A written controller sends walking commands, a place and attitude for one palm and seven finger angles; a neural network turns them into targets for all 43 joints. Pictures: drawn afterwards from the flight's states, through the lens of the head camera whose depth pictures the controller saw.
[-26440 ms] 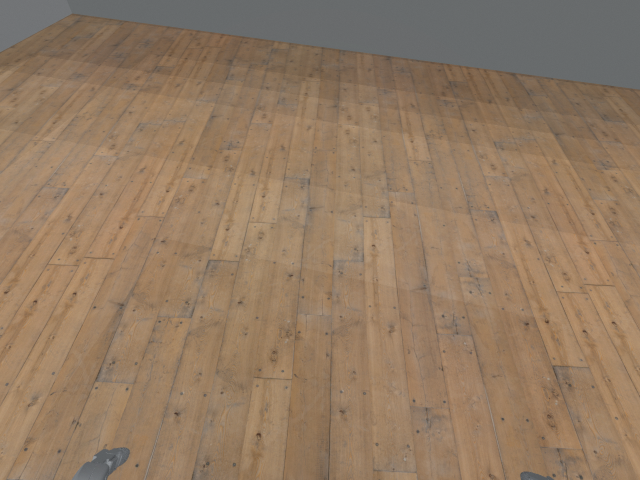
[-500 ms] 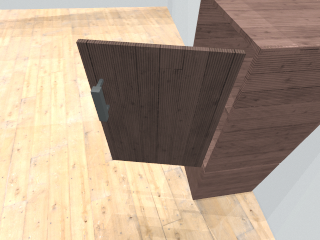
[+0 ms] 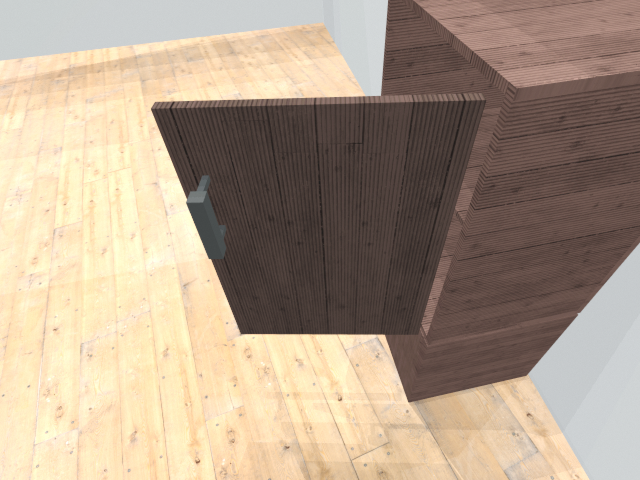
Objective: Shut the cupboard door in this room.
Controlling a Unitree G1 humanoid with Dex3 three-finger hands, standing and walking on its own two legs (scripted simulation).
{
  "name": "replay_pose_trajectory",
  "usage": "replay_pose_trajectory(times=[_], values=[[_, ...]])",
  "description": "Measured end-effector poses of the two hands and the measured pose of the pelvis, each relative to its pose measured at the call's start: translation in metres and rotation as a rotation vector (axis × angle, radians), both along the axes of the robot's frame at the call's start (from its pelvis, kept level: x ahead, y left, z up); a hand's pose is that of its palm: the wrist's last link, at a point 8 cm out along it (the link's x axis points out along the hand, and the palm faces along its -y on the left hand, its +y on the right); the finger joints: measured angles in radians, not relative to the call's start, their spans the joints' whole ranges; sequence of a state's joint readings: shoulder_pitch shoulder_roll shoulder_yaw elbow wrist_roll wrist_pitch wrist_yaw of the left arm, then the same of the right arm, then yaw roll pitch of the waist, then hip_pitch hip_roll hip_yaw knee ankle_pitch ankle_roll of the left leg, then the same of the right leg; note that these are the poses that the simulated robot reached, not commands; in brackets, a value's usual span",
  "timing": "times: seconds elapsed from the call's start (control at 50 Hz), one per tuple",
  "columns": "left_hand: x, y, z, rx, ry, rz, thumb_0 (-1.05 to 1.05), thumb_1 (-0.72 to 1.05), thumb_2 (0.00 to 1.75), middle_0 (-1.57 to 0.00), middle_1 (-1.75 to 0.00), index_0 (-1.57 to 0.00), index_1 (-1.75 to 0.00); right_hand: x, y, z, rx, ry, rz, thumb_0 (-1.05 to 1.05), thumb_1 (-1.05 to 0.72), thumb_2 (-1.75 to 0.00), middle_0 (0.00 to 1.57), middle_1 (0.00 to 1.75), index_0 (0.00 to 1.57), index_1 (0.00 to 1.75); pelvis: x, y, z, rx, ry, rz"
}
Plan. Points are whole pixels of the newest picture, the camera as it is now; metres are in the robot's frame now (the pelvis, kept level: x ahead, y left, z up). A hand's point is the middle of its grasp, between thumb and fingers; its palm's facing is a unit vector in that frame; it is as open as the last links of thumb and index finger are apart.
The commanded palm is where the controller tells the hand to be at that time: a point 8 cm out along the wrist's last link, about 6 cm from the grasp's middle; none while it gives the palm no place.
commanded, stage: come to a stop and stand still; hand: left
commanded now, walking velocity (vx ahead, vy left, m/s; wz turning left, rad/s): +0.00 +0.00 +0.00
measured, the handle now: (211, 217) +0.47 +0.20 +0.06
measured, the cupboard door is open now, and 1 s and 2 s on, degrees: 77 77 77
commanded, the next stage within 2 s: look again from close up in 0.70 s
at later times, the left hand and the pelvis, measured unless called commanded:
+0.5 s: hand out of the picture +0.02 +0.16 -0.17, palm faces +0.00 -0.98 -0.21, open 7.3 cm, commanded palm none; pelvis +0.02 -0.01 +0.00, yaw -1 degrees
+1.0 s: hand out of the picture +0.02 +0.14 -0.17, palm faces +0.01 -0.98 -0.21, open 7.4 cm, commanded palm none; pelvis +0.02 -0.03 +0.00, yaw +0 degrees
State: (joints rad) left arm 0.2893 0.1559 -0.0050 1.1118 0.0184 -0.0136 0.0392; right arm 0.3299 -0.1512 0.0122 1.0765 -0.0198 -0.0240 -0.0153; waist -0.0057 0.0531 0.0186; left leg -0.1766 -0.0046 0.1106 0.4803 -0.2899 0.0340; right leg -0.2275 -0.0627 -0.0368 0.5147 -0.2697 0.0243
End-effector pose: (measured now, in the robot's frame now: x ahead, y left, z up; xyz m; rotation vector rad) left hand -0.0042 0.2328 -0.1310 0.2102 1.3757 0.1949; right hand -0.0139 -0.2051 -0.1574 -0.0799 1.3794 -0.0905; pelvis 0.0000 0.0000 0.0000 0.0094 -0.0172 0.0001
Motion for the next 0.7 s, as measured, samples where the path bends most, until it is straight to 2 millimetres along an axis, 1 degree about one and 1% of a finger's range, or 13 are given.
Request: replay_pose_trajectory(times=[0.1,0.2,0.52,0.7], values=[[0.010,-0.002,0.000,-0.007,-0.006,-0.011,0.01,0.91,0.90,-0.20,-0.30,-0.19,-0.29,-0.002,0.004,0.000,0.010,0.018,-0.003,0.00,-0.92,-0.89,0.20,0.30,0.20,0.30,0.003,0.000,0.001,0.006,0.004,-0.008],[0.017,-0.011,-0.002,-0.027,-0.001,-0.016,0.01,0.91,0.90,-0.20,-0.30,-0.19,-0.29,0.001,0.000,0.002,-0.001,0.029,-0.007,0.00,-0.91,-0.89,0.20,0.30,0.20,0.30,0.007,-0.002,0.001,0.008,0.005,-0.012],[0.018,-0.029,-0.007,-0.050,0.030,-0.007,0.01,0.92,0.90,-0.20,-0.30,-0.20,-0.30,0.025,-0.026,0.008,-0.049,0.015,-0.003,0.00,-0.91,-0.90,0.19,0.30,0.20,0.30,0.017,-0.015,0.003,0.006,0.004,-0.015],[0.018,-0.035,-0.006,-0.051,0.030,-0.003,0.01,0.92,0.90,-0.20,-0.30,-0.20,-0.30,0.030,-0.034,0.010,-0.054,0.017,0.002,0.00,-0.92,-0.90,0.19,0.30,0.20,0.30,0.018,-0.022,0.004,0.005,0.004,-0.011]])
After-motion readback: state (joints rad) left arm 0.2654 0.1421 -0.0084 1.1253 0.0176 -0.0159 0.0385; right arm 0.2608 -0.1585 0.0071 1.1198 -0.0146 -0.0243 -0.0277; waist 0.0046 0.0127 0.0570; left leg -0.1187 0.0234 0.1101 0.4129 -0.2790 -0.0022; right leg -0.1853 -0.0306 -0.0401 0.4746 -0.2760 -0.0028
